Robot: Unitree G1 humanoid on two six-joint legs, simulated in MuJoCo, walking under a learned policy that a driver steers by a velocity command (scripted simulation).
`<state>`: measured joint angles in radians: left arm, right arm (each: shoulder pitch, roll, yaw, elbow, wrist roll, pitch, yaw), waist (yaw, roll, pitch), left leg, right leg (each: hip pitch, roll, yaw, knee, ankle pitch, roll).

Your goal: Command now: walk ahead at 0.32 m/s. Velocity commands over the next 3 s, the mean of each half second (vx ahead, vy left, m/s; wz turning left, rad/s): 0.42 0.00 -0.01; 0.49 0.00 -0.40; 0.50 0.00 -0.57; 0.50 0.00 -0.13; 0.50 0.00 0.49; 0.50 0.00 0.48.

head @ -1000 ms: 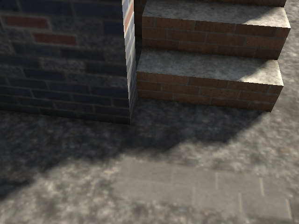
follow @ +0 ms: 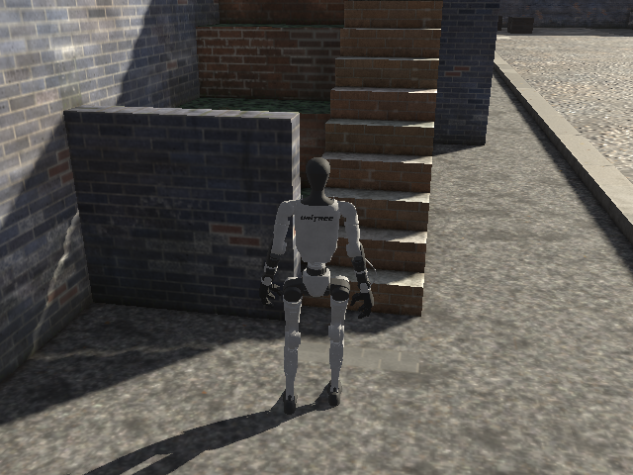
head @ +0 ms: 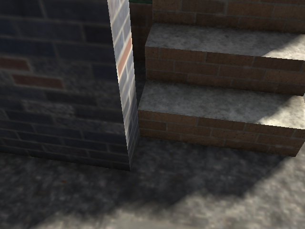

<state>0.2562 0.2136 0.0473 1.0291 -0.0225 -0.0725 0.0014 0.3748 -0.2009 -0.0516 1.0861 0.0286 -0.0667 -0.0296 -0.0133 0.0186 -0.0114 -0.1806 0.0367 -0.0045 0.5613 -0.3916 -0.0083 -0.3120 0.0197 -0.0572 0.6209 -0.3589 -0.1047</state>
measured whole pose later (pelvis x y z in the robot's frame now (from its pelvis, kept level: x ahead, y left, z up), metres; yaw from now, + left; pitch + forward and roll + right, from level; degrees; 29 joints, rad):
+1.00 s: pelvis +0.45 -0.01 +0.00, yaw -15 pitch +2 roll +2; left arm 0.08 0.23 0.07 0.75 -0.01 -0.02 -0.04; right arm 0.32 -0.27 -0.06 1.01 0.01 -0.09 -0.04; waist -0.05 -0.03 0.00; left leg 0.03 0.05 0.29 0.31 -0.36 -0.05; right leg -0.63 -0.10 -0.02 0.75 -0.10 -0.05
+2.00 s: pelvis +0.77 -0.26 +0.01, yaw -34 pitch +2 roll -1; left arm 0.15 0.17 0.05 0.69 0.00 -0.02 -0.01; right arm 0.32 -0.21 -0.06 0.82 0.05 -0.05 -0.05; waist -0.02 0.02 -0.01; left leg -0.61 0.02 -0.05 1.66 -0.56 -0.03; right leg -0.28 -0.01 -0.05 0.44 -0.19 -0.01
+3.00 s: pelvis +1.11 -0.30 +0.27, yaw +0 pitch +1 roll -6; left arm 0.12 0.17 -0.08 0.47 0.03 -0.03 -0.02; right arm 0.34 -0.25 0.01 0.86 -0.01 0.00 -0.05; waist 0.09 0.05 0.03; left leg 0.02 0.07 -0.08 0.35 -0.04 0.13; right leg -0.90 0.03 -0.18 1.42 -0.59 -0.05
